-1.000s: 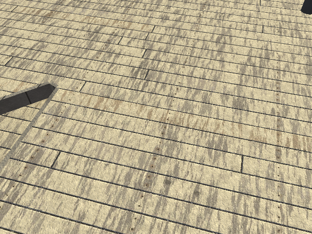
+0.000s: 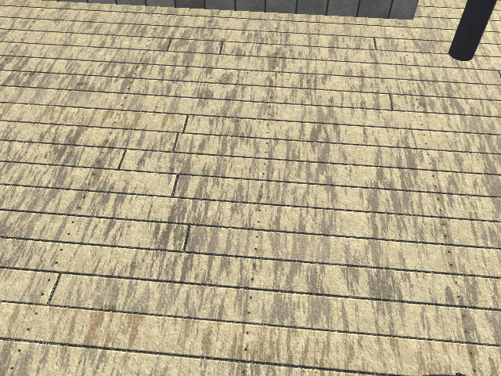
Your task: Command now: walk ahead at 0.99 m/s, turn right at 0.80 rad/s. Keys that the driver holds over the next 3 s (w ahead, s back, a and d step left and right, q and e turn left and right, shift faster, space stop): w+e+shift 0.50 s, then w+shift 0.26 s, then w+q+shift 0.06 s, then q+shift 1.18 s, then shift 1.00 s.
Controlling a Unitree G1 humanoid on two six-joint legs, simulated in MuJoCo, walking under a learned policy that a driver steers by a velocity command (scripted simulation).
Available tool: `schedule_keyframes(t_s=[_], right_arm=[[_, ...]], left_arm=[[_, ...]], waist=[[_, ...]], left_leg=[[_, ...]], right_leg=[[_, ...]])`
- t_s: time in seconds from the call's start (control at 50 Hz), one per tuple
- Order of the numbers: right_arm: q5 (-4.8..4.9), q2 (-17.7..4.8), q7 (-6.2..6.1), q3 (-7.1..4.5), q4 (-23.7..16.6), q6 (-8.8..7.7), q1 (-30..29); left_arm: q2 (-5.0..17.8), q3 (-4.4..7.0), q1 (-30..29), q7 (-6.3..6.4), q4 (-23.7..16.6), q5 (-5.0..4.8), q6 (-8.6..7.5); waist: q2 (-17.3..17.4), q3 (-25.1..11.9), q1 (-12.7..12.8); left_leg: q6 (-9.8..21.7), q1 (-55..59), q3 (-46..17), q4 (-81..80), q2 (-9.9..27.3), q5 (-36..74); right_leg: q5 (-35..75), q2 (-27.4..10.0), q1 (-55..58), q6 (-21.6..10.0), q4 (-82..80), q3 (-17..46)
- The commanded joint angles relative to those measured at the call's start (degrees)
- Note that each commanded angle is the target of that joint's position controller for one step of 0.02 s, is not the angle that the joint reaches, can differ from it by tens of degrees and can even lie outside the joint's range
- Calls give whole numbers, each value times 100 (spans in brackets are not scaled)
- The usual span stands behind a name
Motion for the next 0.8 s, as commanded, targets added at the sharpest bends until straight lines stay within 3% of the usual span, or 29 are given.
schedule_keyframes(t_s=[0.02,0.04,0.08,0.12,0.16,0.18,0.2,0.22,0.24,0.26,0.28,0.3,0.34,0.38,0.46,0.52,0.54,0.58,0.6,0.62,0.64,0.66,0.68,0.7,0.72,0.74,0.76,0.78,0.8], right_arm=[[58,-405,62,2,-568,57,-633],[106,-344,82,50,-714,33,-796],[179,-435,58,50,-901,11,-1126],[194,-608,15,13,-973,4,-1035],[222,-1066,-114,-183,-744,-15,-67],[255,-1275,-229,-296,-525,-28,967],[157,-1640,-376,-435,-325,-27,2179],[-151,-1971,-408,-523,-265,-29,2548],[-70,-1973,-290,-580,-298,-3,2015],[-17,-1215,-238,-455,-461,27,1315],[24,-851,-211,-369,-405,31,1111],[-10,-748,-204,-337,-253,30,1309],[92,-605,-198,-283,93,-47,1517],[230,-477,-106,-253,299,-146,1656],[219,-658,-95,-271,349,-268,1457],[203,-890,-141,-299,500,-274,1826],[197,-983,-161,-300,556,-258,1984],[210,-1326,-228,-342,587,-162,2243],[196,-1543,-266,-377,586,-62,2278],[173,-1723,-293,-413,539,41,2128],[163,-1732,-307,-407,450,116,1899],[134,-1534,-268,-396,429,141,1946],[271,-711,-134,-221,-20,87,2629],[334,-1128,-151,-257,-309,-21,1879],[395,-1068,-157,-235,-398,-78,1437],[349,-976,-165,-187,-320,-94,1428],[235,-859,-150,-156,-259,-36,1367],[178,-715,-97,-116,-131,87,1763],[145,-649,-45,-102,-43,207,1840]], left_arm=[[750,138,-517,-30,-663,-17,-201],[923,190,-337,-34,-684,-37,-211],[938,212,-50,-40,-645,-91,-210],[1068,250,-113,32,-716,-100,-174],[1386,316,-206,57,-779,-64,-172],[1588,363,-477,30,-846,-30,-181],[1213,277,-720,-6,-1002,9,-233],[107,23,-390,8,-1261,-184,-247],[427,-25,-101,52,-1515,-282,-187],[742,23,-626,81,-1359,-117,-73],[758,31,-917,8,-1362,-6,-7],[683,34,-1237,-64,-1382,83,44],[395,-30,-1384,-221,-1629,174,219],[249,-104,-1770,-317,-1920,152,342],[351,-201,-2520,-440,-2398,128,374],[371,-288,-3169,-534,-2587,156,354],[349,-314,-3272,-546,-2587,177,322],[519,-268,-2986,-477,-2415,196,265],[655,-217,-2518,-416,-2259,208,230],[816,-136,-1640,-344,-1983,208,194],[1032,-2,-416,-252,-1569,222,177],[1370,171,1,-126,-1345,250,217],[2022,291,-686,-55,-1553,324,277],[1909,322,-313,-30,-1649,193,303],[1728,307,-480,34,-1488,173,251],[1417,237,-632,59,-1378,148,172],[1194,166,-819,75,-1351,164,68],[990,82,-1008,100,-1353,156,-1],[783,9,-1005,90,-1314,135,-99]], waist=[[-75,726,-176],[-415,720,-80],[-406,543,137],[-388,289,56],[-392,-523,-406],[-405,-1046,-1046],[-248,-1735,-1574],[1366,-2319,-1223],[2243,-2597,-747],[1109,-1540,-750],[410,-866,-711],[93,-522,-746],[445,-210,-476],[475,17,-382],[382,427,-184],[94,824,-320],[90,839,-335],[365,505,-142],[503,186,147],[633,-238,594],[603,-783,1138],[165,-1039,1135],[-1539,-1494,-11],[-689,-2144,473],[-344,-1158,345],[145,-390,56],[426,-107,-181],[347,-110,-486],[237,-24,-571]], left_leg=[[-199,803,558,-1358,-354,1156],[-173,1010,569,-1904,-422,1495],[-89,1180,556,-2412,-601,1905],[18,1566,431,-3015,-747,1784],[144,2850,413,-3083,-1058,992],[194,4003,423,-3078,-917,696],[296,5445,-205,-2794,-154,-507],[603,6793,-2617,-3345,1625,-2275],[928,6485,-4775,-4371,2038,-3022],[862,5532,-3737,-4495,1609,-3400],[810,4743,-2687,-4469,1357,-2373],[680,4291,-1872,-4455,1130,-1106],[628,3700,-1035,-4693,931,-631],[501,3579,-263,-4827,874,268],[348,3142,1153,-5235,553,1440],[255,3294,1832,-5466,381,2605],[245,3420,1973,-5418,362,3581],[299,3990,1998,-4859,535,6110],[350,4265,1980,-4120,651,7028],[465,4237,1934,-3020,773,7447],[557,3817,1883,-1507,761,7031],[501,2621,1840,539,281,3752],[199,177,1455,2827,-663,-1743],[277,-393,275,3244,-753,-1264],[320,-826,202,2982,-486,-813],[343,-645,226,2385,-236,-629],[342,-244,146,1946,-71,-623],[307,196,109,1692,-4,-595],[252,470,45,1449,92,-657]], right_leg=[[808,-1028,-1730,-712,-1524,1424],[1539,-1129,-1637,-664,-1395,1509],[2699,-1296,-924,-520,-1205,1628],[3357,-1365,-235,-325,-792,1673],[4976,-1334,221,-29,585,1651],[4872,-1192,-138,50,1873,1588],[3689,-934,-1024,83,3501,1422],[-1209,-330,-2833,140,5407,846],[-1171,-549,-3496,68,6173,505],[-489,-995,-3711,77,6146,335],[-146,-1184,-3646,137,5876,216],[-122,-1341,-3517,187,5688,197],[-95,-1594,-3558,262,5589,121],[98,-1754,-3881,264,5509,30],[1250,-1714,-3840,250,4454,-346],[1543,-1484,-3376,36,2993,-976],[1560,-1272,-3014,-76,2587,-1182],[1235,-769,-2276,-247,2296,-1398],[857,-542,-1780,-342,2183,-1383],[495,-396,-919,-459,2102,-1237],[466,-379,408,-625,1629,-973],[-119,-841,1654,-684,1490,-200],[-336,-2611,3115,-1286,993,2910],[-716,-2751,3231,-1460,35,4014],[-475,-2707,2522,-1299,-312,3433],[-89,-2537,1473,-1096,-466,2861],[421,-2253,706,-906,-468,2340],[318,-2183,124,-850,-704,1946],[369,-2137,-356,-840,-912,1746]])
Next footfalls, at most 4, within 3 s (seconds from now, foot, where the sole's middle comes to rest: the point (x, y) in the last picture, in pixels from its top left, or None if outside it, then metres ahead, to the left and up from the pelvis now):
0.20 left None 0.43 0.14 -0.77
0.66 right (348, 302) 0.72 -0.21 -0.77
1.06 left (379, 195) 1.13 -0.34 -0.77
1.56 right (433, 187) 1.18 -0.54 -0.77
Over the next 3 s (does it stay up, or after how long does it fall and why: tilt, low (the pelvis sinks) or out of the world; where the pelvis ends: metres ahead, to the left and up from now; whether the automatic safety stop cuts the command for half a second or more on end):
stays up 1.12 -0.40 0.00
